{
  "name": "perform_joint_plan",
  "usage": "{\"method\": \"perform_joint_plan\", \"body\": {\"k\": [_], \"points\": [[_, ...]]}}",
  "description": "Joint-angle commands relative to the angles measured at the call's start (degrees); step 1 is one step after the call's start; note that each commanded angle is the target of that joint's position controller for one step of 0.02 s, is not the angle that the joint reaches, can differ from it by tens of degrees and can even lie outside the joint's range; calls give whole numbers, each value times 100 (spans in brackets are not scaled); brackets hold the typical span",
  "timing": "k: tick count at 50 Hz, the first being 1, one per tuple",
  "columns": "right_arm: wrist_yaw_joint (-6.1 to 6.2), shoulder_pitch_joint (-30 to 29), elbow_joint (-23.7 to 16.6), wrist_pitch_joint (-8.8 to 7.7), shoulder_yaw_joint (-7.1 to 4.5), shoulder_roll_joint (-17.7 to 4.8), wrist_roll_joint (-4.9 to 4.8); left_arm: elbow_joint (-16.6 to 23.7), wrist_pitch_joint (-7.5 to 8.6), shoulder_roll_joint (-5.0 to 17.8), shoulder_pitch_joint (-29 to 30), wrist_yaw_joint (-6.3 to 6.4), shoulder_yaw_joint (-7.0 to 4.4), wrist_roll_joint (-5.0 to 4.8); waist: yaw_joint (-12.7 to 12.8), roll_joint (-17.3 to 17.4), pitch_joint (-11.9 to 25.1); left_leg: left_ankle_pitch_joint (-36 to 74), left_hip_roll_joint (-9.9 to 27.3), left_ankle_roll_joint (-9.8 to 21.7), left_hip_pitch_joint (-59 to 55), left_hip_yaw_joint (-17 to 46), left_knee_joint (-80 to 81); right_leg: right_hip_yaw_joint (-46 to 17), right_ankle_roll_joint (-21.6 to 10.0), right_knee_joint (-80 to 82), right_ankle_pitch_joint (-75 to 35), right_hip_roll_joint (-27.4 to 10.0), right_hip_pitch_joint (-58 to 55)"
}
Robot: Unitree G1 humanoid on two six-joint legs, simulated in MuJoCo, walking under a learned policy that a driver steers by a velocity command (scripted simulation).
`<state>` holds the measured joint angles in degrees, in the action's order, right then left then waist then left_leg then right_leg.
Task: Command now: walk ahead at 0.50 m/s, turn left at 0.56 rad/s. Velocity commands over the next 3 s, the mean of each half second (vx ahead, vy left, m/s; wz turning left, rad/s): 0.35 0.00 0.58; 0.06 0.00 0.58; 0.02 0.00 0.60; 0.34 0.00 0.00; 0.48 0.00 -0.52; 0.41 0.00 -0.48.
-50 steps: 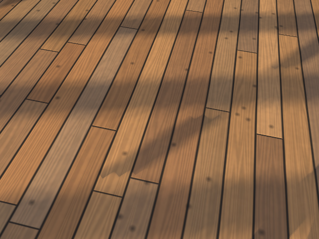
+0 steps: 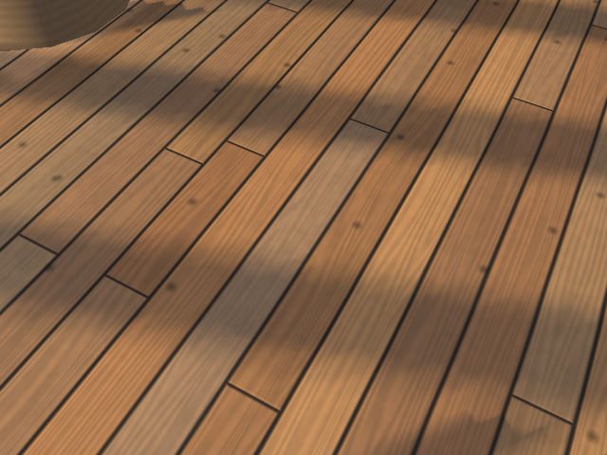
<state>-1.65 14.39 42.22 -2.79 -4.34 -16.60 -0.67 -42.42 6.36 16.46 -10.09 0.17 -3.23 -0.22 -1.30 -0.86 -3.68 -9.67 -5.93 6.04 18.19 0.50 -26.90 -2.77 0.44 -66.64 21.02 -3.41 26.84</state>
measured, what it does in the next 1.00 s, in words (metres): walks ahead, turning left: right foot, then left foot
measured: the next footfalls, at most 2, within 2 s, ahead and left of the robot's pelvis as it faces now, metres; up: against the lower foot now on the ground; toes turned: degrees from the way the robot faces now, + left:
right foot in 0.30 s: +0.37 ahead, -0.13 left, +0.00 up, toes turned +15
left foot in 0.74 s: +0.28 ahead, +0.12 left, +0.00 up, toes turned +29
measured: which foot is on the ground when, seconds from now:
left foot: down 0.00-0.32, up 0.34-0.72, down 0.74-1.00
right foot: up 0.00-0.28, down 0.30-0.76, up 0.78-1.00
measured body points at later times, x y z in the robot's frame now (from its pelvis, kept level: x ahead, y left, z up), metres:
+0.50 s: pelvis +0.24 -0.05 +0.00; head +0.28 -0.04 +0.45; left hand +0.32 +0.25 -0.10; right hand +0.44 -0.30 -0.11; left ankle +0.18 +0.07 -0.66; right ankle +0.33 -0.14 -0.74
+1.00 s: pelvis +0.27 +0.00 +0.01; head +0.29 +0.05 +0.45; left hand +0.25 +0.33 -0.11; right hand +0.57 -0.15 -0.06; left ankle +0.25 +0.10 -0.74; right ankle +0.37 -0.12 -0.67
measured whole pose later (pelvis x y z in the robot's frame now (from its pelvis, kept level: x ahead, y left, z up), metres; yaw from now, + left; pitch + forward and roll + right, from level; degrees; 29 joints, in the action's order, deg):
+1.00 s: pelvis +0.27 +0.00 +0.01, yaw +35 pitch +2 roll -2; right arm 1.5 10.8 33.5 2.0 -3.9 -17.8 -0.2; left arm -43.6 -0.8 18.7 -4.0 1.1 -4.5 0.1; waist -0.5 -1.4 -3.2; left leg -10.3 -2.7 2.5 18.5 6.1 -26.7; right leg -2.6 4.8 -54.2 21.7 0.4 29.3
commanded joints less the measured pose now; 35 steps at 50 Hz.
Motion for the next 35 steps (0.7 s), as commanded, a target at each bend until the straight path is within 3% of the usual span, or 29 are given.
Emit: {"method": "perform_joint_plan", "body": {"k": [1,3,6,9,12,14,15,16,17,18,19,20,22,23,25,28,33,35], "points": [[98,-154,-492,-129,-166,-723,13,387,-16,596,-143,17,-178,102,227,219,602,1502,1549,1193,-808,1948,1383,-148,167,636,-384,-265,754],[178,-10,-443,-120,-214,-896,-10,512,-76,431,228,28,-109,119,139,234,432,1622,1351,1085,-468,1597,1432,-26,331,1433,-988,-159,737],[245,201,-378,-59,-232,-939,-53,655,-58,266,886,-18,-24,88,-139,459,343,1000,1007,754,-195,1308,1334,32,398,2835,-2241,128,311],[258,511,-271,-6,-242,-955,-83,780,-5,374,1308,-88,-44,-11,-325,564,332,463,1122,642,-353,1641,1146,-44,373,3471,-2606,315,51],[320,584,-247,112,-249,-899,-70,802,71,613,1241,-138,-149,48,-209,720,405,1165,1180,418,-937,2079,315,-159,174,3922,-2176,474,-85],[354,306,-393,171,-232,-799,-68,655,132,706,658,-119,-226,94,161,820,682,1648,951,129,-983,2146,-460,-38,-66,4311,-2418,472,-857],[347,232,-530,158,-152,-550,-25,613,155,904,167,-85,-280,188,391,622,1222,1380,636,-124,-631,1913,-1427,-362,-349,4232,-3204,-71,-1942],[352,737,-643,146,-43,-199,91,610,112,1278,-382,-33,-340,289,315,-612,2065,-1396,34,-502,611,1286,-3153,-1713,-956,3786,-5270,-1488,-3736],[312,1564,-664,126,-20,-420,-40,439,-27,1316,-645,-79,-371,167,74,-1981,2817,-3279,-101,-723,1772,1018,-4548,-3643,-1888,3987,-4644,-2541,-4638],[318,1407,-492,191,-154,-929,-118,631,-115,853,-326,-59,-265,94,179,-1092,2344,-2763,321,-879,2102,1129,-5104,-3329,-1741,4239,-3474,-2256,-4092],[335,734,-601,285,-216,-1102,-112,713,-204,557,-51,-8,-172,100,311,-638,1680,-2327,474,-971,2250,828,-5178,-2370,-1468,4329,-3071,-1900,-3439],[365,430,-659,390,-237,-1070,-76,710,-278,450,233,10,-108,119,245,-352,1233,-2083,642,-1039,2147,680,-5000,-1741,-1347,4464,-3072,-1585,-2716],[380,406,-748,541,-211,-787,-68,606,-339,527,502,34,-119,163,12,-572,724,-1799,851,-1040,1589,454,-4362,-934,-1221,4819,-2936,-1169,-1572],[385,426,-763,561,-158,-586,-61,541,-331,570,510,33,-139,189,7,-686,675,-1723,802,-1045,1369,318,-4044,-697,-1273,4950,-3130,-1053,-1352],[379,349,-836,554,-110,-447,-21,445,-328,710,522,51,-201,167,9,-701,846,-1513,859,-1060,1283,228,-3517,-441,-1444,5002,-3751,-1220,-1527],[305,94,-936,559,-84,-476,-3,393,-414,845,659,90,-254,81,64,-580,1119,-874,989,-998,925,160,-2711,-107,-1473,5054,-3582,-1378,-1669],[156,-335,-1153,635,-130,-630,-11,243,-547,1051,610,54,-312,-17,186,-681,860,-715,934,-766,451,-114,-1635,220,-1278,5027,-2447,-1478,-1699],[103,-309,-1182,642,-163,-638,-2,171,-583,1118,603,43,-331,-101,102,-648,804,-553,840,-592,158,-268,-903,316,-1080,4726,-2265,-1496,-1814]]}}
Over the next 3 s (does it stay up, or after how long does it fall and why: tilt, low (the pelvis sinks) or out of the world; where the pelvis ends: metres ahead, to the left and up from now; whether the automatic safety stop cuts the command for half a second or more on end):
stays up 0.74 0.48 0.00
